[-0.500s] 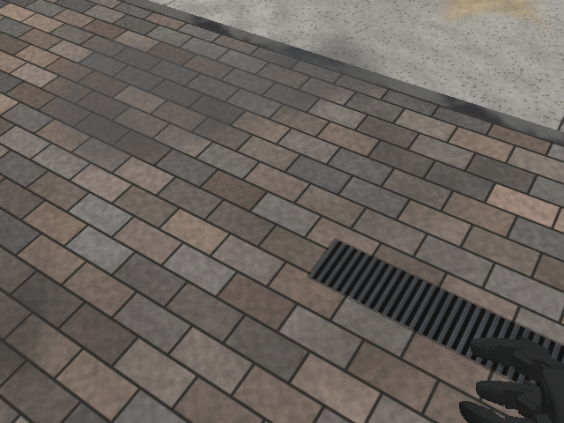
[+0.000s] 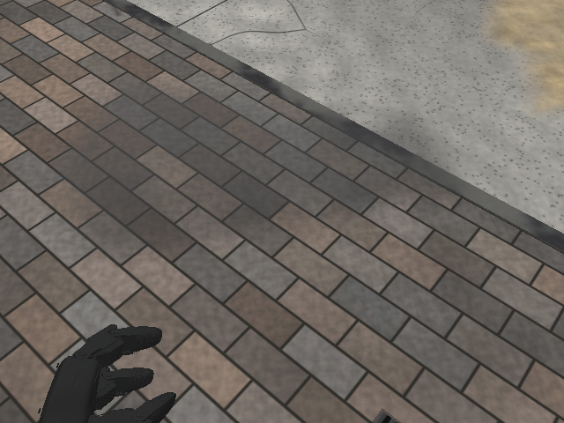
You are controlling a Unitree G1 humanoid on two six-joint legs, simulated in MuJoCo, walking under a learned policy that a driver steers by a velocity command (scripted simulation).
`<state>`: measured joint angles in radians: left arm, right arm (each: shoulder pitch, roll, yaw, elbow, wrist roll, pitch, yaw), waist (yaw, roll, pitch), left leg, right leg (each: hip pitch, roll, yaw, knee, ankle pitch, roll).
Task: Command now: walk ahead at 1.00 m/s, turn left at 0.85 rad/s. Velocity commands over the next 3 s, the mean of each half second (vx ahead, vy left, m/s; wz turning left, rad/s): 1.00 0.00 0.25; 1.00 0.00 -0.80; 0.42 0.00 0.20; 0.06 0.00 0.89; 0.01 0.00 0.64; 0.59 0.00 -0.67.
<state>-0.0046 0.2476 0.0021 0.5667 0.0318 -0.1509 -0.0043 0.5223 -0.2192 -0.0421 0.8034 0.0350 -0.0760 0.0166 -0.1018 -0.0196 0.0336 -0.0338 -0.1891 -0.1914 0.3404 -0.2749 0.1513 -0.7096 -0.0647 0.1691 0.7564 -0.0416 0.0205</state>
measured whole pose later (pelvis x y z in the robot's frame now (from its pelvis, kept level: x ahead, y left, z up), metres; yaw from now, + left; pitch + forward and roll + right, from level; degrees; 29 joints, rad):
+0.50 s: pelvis +0.45 +0.03 -0.01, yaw +8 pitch +0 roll -2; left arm 0.62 0.29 0.08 0.82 -0.04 -0.08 -0.01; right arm -0.04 -0.27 0.01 0.58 0.00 -0.13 0.03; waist 0.15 0.00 0.00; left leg -0.55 0.05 -0.11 0.63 -0.11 0.01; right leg 0.03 0.04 0.18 0.38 -0.42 0.00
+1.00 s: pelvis +0.87 +0.00 -0.05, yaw -19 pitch -1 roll +3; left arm 0.16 0.35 0.07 0.60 -0.04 -0.02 -0.05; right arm 0.33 -0.31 -0.05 0.81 0.00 -0.09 0.00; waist -0.02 -0.01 0.06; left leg 0.01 0.06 0.09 1.11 -0.46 -0.03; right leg -0.59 0.04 -0.09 0.83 -0.26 -0.16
